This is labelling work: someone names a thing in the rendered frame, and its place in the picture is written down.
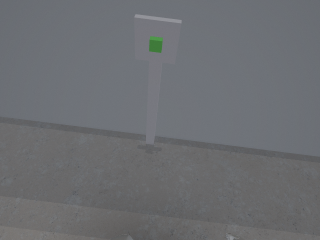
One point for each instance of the button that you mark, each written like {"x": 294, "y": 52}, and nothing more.
{"x": 155, "y": 44}

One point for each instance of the panel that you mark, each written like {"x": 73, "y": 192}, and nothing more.
{"x": 169, "y": 29}

